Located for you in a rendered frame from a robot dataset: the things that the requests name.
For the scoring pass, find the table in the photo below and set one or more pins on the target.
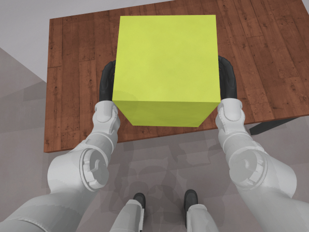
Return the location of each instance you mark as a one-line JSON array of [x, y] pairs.
[[266, 42]]

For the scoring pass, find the carton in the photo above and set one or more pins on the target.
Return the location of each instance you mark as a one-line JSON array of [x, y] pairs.
[[167, 71]]

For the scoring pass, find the robot right upper arm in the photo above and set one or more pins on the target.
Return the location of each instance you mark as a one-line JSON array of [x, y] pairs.
[[267, 185]]

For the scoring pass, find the right robot hand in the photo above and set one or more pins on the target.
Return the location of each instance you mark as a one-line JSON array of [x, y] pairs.
[[227, 79]]

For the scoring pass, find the right robot forearm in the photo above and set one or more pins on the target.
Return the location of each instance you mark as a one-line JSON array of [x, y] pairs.
[[232, 136]]

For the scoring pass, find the robot right thigh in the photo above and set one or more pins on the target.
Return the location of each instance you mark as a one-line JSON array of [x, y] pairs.
[[200, 220]]

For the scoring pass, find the robot left foot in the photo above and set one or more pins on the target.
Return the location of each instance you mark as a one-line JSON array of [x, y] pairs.
[[141, 199]]

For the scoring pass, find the left robot forearm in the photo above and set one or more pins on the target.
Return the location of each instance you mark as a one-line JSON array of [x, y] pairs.
[[104, 134]]

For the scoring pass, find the left robot hand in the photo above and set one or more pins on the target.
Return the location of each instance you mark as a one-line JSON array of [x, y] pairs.
[[107, 82]]

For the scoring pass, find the robot left upper arm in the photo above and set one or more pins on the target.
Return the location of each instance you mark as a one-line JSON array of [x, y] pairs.
[[74, 180]]

